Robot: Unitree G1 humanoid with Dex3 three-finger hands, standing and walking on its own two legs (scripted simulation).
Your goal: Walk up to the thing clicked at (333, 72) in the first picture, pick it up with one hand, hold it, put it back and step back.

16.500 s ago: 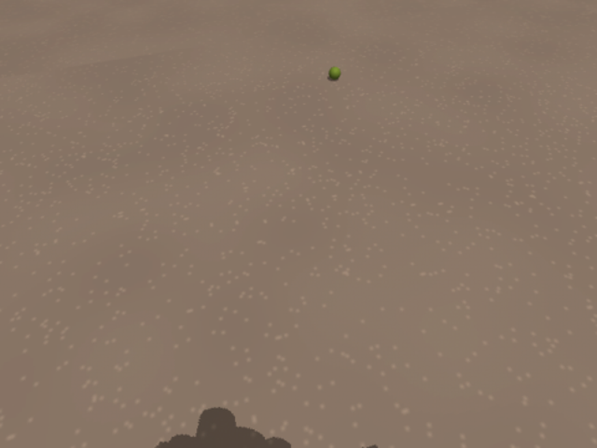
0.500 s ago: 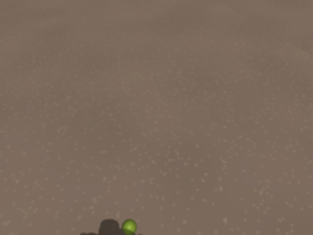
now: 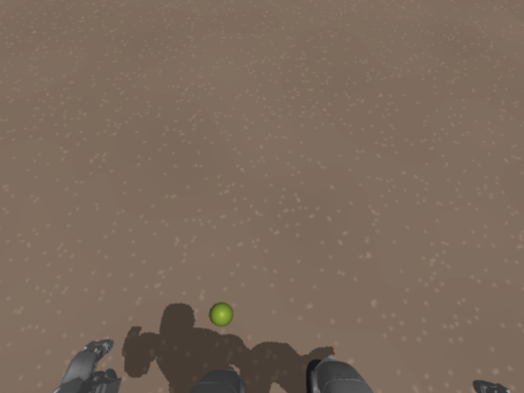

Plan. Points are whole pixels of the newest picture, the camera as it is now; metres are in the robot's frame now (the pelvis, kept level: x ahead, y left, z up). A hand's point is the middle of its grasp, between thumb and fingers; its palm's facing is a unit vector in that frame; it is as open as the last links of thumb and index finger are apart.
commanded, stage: walk up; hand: left
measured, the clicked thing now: (221, 314) +0.35 +0.17 -0.72
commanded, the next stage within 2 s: none
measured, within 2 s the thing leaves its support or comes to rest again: neither
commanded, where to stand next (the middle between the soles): -0.01 -0.04 m, yaw -4 degrees
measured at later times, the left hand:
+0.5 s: hand out of the picture +0.03 +0.27 -0.16, palm faces -0.12 -0.91 -0.40, open 7.4 cm
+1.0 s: hand out of the picture -0.13 +0.24 -0.15, palm faces +0.00 -0.95 -0.31, open 7.4 cm
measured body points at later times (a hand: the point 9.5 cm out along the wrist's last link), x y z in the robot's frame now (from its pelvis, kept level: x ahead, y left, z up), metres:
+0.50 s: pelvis -0.10 +0.01 -0.01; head -0.03 +0.00 +0.43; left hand +0.03 +0.32 -0.13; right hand -0.02 -0.32 -0.12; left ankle -0.05 +0.13 -0.73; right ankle -0.12 -0.11 -0.73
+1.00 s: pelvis -0.25 -0.01 +0.00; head -0.21 +0.02 +0.45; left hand -0.13 +0.29 -0.13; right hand -0.18 -0.33 -0.10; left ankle -0.24 +0.10 -0.73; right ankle -0.21 -0.14 -0.66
